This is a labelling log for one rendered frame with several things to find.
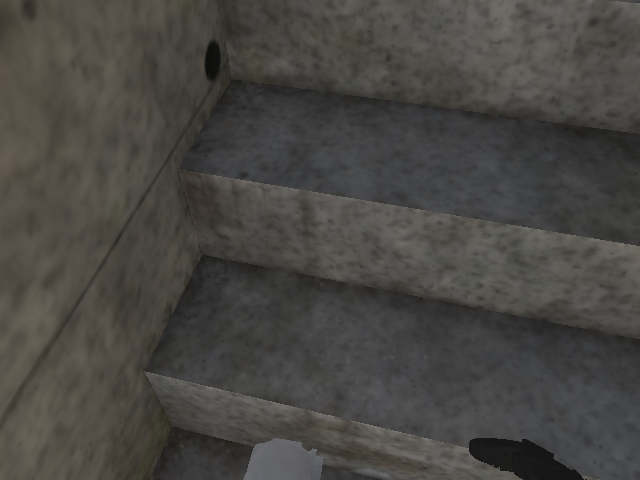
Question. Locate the left robot thigh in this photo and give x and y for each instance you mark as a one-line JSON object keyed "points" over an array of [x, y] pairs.
{"points": [[281, 459]]}

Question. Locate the robot left shin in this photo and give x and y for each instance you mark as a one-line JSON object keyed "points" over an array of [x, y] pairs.
{"points": [[254, 449]]}

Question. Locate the right robot hand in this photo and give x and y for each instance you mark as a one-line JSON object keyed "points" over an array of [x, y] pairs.
{"points": [[527, 460]]}

